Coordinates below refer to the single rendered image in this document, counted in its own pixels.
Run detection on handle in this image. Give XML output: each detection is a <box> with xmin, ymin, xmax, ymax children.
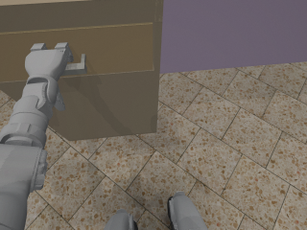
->
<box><xmin>62</xmin><ymin>54</ymin><xmax>87</xmax><ymax>76</ymax></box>

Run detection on left robot forearm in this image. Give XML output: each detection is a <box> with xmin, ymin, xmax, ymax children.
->
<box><xmin>0</xmin><ymin>74</ymin><xmax>59</xmax><ymax>150</ymax></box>

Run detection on drawer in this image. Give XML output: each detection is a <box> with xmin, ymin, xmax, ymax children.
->
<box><xmin>0</xmin><ymin>22</ymin><xmax>154</xmax><ymax>82</ymax></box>

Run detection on left robot thigh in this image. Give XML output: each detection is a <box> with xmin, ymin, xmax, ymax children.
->
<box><xmin>104</xmin><ymin>213</ymin><xmax>134</xmax><ymax>230</ymax></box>

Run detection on cabinet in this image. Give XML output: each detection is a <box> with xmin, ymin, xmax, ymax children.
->
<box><xmin>0</xmin><ymin>0</ymin><xmax>164</xmax><ymax>142</ymax></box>

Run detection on robot left hand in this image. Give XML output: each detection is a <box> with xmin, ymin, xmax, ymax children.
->
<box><xmin>25</xmin><ymin>42</ymin><xmax>74</xmax><ymax>111</ymax></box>

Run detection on left robot upper arm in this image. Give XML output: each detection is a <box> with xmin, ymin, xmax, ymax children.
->
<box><xmin>0</xmin><ymin>144</ymin><xmax>48</xmax><ymax>230</ymax></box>

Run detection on robot right foot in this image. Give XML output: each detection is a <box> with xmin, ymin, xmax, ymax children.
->
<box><xmin>167</xmin><ymin>196</ymin><xmax>177</xmax><ymax>230</ymax></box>

